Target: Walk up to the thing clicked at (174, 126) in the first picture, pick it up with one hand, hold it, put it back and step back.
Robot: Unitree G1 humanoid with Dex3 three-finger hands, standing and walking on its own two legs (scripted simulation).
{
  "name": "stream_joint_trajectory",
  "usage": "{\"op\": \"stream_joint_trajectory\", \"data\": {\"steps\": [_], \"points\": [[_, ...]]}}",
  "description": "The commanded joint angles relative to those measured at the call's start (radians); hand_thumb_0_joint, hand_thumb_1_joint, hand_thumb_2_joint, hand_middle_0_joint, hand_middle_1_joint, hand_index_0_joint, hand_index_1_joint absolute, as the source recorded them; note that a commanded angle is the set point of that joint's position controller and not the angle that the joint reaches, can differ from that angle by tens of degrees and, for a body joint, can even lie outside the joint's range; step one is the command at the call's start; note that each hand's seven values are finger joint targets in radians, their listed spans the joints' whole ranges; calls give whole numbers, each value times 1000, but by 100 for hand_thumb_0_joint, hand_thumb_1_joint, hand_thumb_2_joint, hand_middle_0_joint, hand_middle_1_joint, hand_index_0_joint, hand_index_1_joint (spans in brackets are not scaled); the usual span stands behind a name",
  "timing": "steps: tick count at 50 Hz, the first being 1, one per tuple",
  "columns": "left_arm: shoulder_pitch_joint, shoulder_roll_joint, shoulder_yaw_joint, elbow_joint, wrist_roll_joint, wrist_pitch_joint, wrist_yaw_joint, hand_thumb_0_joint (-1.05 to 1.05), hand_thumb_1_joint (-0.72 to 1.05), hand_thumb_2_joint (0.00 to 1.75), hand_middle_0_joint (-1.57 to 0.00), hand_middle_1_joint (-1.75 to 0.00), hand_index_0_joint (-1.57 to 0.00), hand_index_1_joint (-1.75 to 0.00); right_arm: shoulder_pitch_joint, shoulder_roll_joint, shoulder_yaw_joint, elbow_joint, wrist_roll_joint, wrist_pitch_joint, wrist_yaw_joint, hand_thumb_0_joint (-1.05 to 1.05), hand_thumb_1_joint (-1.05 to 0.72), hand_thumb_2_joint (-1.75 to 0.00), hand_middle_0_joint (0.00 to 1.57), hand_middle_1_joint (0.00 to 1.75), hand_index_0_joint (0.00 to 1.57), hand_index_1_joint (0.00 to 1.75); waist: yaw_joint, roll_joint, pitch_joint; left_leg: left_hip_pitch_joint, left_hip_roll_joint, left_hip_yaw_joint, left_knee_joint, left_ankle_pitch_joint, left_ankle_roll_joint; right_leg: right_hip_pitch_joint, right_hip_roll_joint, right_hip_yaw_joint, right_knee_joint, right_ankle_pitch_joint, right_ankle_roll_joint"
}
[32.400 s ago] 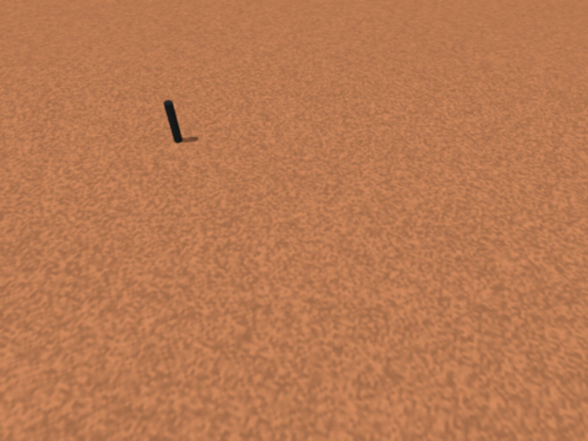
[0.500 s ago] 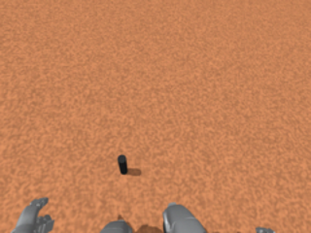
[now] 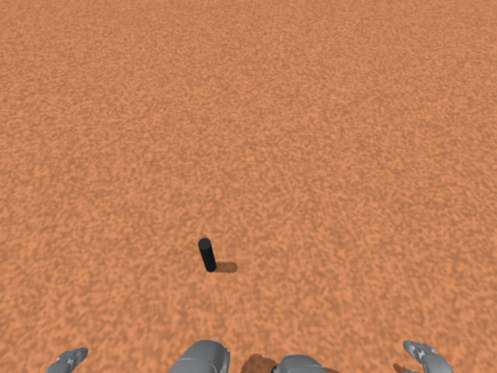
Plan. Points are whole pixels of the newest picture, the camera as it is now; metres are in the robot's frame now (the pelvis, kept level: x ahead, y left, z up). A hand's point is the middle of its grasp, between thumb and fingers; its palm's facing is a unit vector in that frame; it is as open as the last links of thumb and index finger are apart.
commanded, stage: step back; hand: left
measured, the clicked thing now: (208, 256) +0.53 +0.15 -0.64
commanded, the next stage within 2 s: none
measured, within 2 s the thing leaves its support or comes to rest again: neither
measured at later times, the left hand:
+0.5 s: hand out of the picture -0.06 +0.28 -0.16, palm faces -0.03 -0.93 -0.37, open 7.4 cm
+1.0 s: hand out of the picture -0.17 +0.23 -0.14, palm faces +0.05 -0.92 -0.40, open 7.4 cm
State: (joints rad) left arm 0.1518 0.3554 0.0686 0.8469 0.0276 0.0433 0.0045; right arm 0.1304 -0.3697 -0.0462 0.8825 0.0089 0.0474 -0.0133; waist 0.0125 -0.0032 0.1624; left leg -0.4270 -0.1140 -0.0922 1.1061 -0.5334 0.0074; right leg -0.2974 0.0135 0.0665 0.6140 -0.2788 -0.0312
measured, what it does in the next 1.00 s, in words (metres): walks backwards: left foot, then right foot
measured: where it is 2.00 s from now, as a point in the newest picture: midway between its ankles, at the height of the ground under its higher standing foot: outside the picture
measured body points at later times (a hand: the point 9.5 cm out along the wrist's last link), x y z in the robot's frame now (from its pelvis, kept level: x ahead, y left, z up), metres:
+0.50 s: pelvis -0.14 +0.01 +0.00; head -0.07 +0.04 +0.44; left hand -0.05 +0.33 -0.14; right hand -0.02 -0.31 -0.09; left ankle -0.08 +0.12 -0.73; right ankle -0.20 -0.15 -0.66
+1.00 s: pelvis -0.31 -0.04 -0.02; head -0.25 -0.03 +0.43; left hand -0.18 +0.28 -0.12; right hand -0.23 -0.35 -0.14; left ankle -0.33 +0.07 -0.73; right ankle -0.21 -0.14 -0.73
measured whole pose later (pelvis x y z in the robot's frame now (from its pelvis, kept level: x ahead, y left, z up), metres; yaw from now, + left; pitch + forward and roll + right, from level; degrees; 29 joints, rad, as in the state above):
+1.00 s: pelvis -0.31 -0.04 -0.02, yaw +5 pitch -2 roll +1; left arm 0.09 0.38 0.08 0.72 0.03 0.06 0.01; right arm 0.24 -0.38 -0.04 0.88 -0.02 0.02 -0.03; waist -0.01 -0.02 0.20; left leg -0.26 -0.05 -0.01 0.69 -0.39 0.01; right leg -0.43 -0.04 -0.06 0.71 -0.24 -0.03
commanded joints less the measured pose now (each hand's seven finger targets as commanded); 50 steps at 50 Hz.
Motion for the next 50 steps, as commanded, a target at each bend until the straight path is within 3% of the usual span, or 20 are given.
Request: {"op": "stream_joint_trajectory", "data": {"steps": [1,5,7,8,9,10,11,12,14,15,24,30,31,32,33,34,37,45,49,50], "points": [[-25,214,64,-126,9,-27,27,0,90,90,-20,-30,-20,-30,55,-189,-40,-62,-3,-30,-18,0,-90,-90,20,30,20,30,14,-120,-170,-32,1,-2,-72,16,-26,142,-187,171,-145,492,-188],[6,227,68,-145,7,-10,26,0,90,90,-20,-30,-20,-30,81,-175,-39,-79,-13,-46,-20,0,-90,-90,20,30,20,30,18,-200,-255,21,91,55,-488,72,-20,313,-203,167,-49,515,-163],[-29,244,60,-156,-8,7,17,0,90,90,-20,-30,-20,-30,134,-174,-55,-55,-29,-55,-19,0,-90,-90,20,30,20,30,-23,-165,-255,173,76,105,-746,352,-12,214,-163,114,41,444,-111],[-23,216,51,-167,-13,17,13,0,90,90,-20,-30,-20,-30,127,-199,-69,-59,-43,-57,-20,0,-90,-90,20,30,20,30,-14,-132,-249,265,127,11,-746,427,5,75,-125,118,71,287,-70],[3,174,41,-177,-16,17,11,0,90,90,-20,-30,-20,-30,114,-299,-92,-73,-62,-59,-19,0,-90,-90,20,30,20,30,-6,107,-246,354,339,-274,-757,542,71,-140,-2,52,217,14,-15],[-34,202,57,-176,-12,15,22,0,90,90,-20,-30,-20,-30,53,-380,-104,-98,-55,-54,-8,0,-90,-90,20,30,20,30,-31,206,-204,224,504,-418,-783,609,220,-194,101,46,383,-337,18],[-84,226,68,-175,3,13,33,0,90,90,-20,-30,-20,-30,40,-399,-110,-110,-50,-58,-11,0,-90,-90,20,30,20,30,-74,229,-169,96,573,-528,-817,557,312,-145,81,142,533,-382,26],[-77,244,72,-161,3,13,29,0,90,90,-20,-30,-20,-30,-9,-359,-101,-111,-48,-64,-18,0,-90,-90,20,30,20,30,-36,178,-134,74,544,-438,-803,545,305,-149,60,167,622,-313,23],[20,218,73,-120,-19,11,18,0,90,90,-20,-30,-20,-30,-70,-261,-68,-125,-59,-65,-20,0,-90,-90,20,30,20,30,36,103,-132,190,349,-154,-712,700,186,-220,103,174,661,-215,11],[38,217,76,-115,-17,12,15,0,90,90,-20,-30,-20,-30,-46,-244,-69,-122,-49,-66,-22,0,-90,-90,20,30,20,30,35,116,-135,224,326,-127,-699,700,165,-238,114,166,663,-187,11],[28,198,68,-128,-5,-1,11,0,90,90,-20,-30,-20,-30,81,-264,-86,-137,-38,-57,-29,0,-90,-90,20,30,20,30,-59,168,-232,428,385,-136,-611,768,250,-183,38,74,332,-249,78],[221,206,83,-24,5,-6,-8,0,90,90,-20,-30,-20,-30,-50,-290,-86,-176,-29,-26,-18,0,-90,-90,20,30,20,30,40,175,-262,93,314,-77,-543,430,129,187,4,-53,-142,24,4],[209,244,97,-28,18,-8,-10,0,90,90,-20,-30,-20,-30,-32,-253,-75,-174,-20,-20,-18,0,-90,-90,20,30,20,30,34,82,-228,-29,234,-72,-471,272,75,212,-55,68,-192,-36,-20],[175,334,116,-59,28,-13,-13,0,90,90,-20,-30,-20,-30,-8,-187,-57,-183,-12,-20,-23,0,-90,-90,20,30,20,30,31,-197,-174,-213,41,-12,-263,30,5,178,-255,390,-284,-113,-92],[65,426,127,-115,28,-6,-10,0,90,90,-20,-30,-20,-30,-45,-222,-76,-183,-17,-19,-43,0,-90,-90,20,30,20,30,69,-322,-121,-94,20,-18,-6,-104,-22,-144,-431,536,-373,-161,-259],[-18,403,122,-142,27,-10,-4,0,90,90,-20,-30,-20,-30,-20,-269,-92,-158,-18,-21,-43,0,-90,-90,20,30,20,30,32,-292,-53,-35,61,-68,93,-63,-17,-271,-441,549,-403,-194,-272],[-127,250,86,-159,16,-16,6,0,90,90,-20,-30,-20,-30,95,-218,-61,-86,-6,-25,-31,0,-90,-90,20,30,20,30,-54,-165,-65,-71,-16,-70,131,96,-11,-111,-191,125,-235,137,-121],[58,222,85,-167,16,-4,31,0,90,90,-20,-30,-20,-30,90,-178,-40,-114,-30,-57,-37,0,-90,-90,20,30,20,30,54,-203,-239,-80,89,42,-337,14,-27,336,-277,157,-65,535,-189],[-16,243,67,-191,-4,17,17,0,90,90,-20,-30,-20,-30,214,-204,-61,-55,-33,-53,-25,0,-90,-90,20,30,20,30,-16,-122,-269,189,79,102,-677,328,14,135,-223,109,17,297,-108],[-10,209,53,-197,-5,22,14,0,90,90,-20,-30,-20,-30,201,-248,-76,-62,-48,-52,-25,0,-90,-90,20,30,20,30,-11,-24,-257,252,197,-84,-705,330,60,-31,-167,85,82,128,-59]]}}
